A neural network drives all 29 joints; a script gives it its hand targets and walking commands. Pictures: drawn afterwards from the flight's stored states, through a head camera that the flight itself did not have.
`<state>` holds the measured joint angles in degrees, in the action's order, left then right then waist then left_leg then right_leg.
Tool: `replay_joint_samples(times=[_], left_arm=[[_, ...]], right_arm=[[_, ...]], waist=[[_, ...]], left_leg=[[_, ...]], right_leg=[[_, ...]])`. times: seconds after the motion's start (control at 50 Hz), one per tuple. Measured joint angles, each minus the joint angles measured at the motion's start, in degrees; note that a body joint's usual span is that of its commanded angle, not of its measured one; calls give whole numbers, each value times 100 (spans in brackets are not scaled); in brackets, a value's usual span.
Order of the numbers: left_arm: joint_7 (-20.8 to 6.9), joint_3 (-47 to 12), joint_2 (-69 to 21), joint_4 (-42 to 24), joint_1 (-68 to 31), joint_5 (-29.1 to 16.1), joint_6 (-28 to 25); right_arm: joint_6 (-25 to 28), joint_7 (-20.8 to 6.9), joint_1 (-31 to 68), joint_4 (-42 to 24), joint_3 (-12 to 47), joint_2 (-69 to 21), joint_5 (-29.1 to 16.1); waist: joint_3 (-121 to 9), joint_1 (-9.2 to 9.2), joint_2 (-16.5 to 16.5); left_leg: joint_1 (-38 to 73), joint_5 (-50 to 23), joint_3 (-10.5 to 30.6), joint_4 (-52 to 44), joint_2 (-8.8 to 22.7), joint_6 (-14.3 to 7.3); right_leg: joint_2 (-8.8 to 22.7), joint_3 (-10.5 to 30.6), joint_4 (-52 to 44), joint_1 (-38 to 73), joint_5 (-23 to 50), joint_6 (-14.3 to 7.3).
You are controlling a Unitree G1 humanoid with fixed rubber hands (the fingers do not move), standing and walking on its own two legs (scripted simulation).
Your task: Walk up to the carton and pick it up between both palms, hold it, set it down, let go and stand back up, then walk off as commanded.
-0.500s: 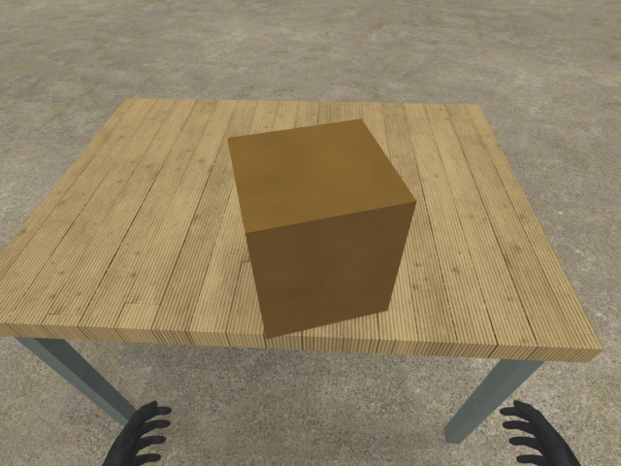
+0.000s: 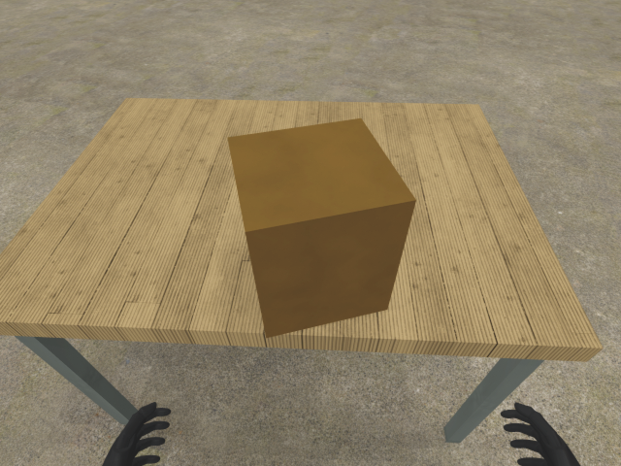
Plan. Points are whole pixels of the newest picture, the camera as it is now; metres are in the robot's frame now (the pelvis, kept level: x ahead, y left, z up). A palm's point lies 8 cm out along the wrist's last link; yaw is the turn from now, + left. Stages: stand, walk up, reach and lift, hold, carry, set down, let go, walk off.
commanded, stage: walk up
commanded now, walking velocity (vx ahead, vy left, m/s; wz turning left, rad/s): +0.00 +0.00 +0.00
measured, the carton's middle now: (313, 229) +0.46 +0.01 +0.04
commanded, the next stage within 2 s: reach and lift in 1.28 s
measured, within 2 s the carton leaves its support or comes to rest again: neither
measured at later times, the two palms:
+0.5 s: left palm (120, 462) +0.16 +0.26 -0.07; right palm (565, 462) +0.15 -0.30 -0.07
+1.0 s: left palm out of the picture +0.15 +0.26 -0.07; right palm out of the picture +0.13 -0.31 -0.07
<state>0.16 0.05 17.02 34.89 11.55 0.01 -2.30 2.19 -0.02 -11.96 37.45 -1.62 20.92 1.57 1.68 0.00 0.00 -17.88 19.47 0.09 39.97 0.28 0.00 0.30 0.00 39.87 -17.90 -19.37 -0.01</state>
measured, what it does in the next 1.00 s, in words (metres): stands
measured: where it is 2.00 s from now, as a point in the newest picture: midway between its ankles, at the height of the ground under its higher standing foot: outside the picture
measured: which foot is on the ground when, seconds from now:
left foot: down 0.00-1.00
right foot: down 0.00-1.00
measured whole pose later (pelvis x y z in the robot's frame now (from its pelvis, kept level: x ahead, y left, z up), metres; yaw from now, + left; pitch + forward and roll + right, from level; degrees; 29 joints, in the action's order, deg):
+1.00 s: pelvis +0.01 +0.00 +0.00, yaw +0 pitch -2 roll +0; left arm 0.0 0.3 18.0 34.9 15.0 0.0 -2.4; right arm 3.7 0.0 -15.9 37.7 -1.6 23.1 1.6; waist 0.2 0.0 0.0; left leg -17.9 20.9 0.1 40.3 0.7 -0.3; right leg -0.1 0.0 40.2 -17.9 -20.6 -0.7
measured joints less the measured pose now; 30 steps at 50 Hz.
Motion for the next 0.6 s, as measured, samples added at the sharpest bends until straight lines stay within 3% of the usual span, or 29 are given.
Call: replay_joint_samples(times=[0.6], left_arm=[[-17, 16, 76, 5, 204, 0, 0]], right_arm=[[155, 0, -265, 29, 0, 189, 0]], waist=[[-90, 0, 0]], left_leg=[[1, 200, 2, 5, 31, -28]], right_leg=[[-33, -1, -3, -1, -193, -1]])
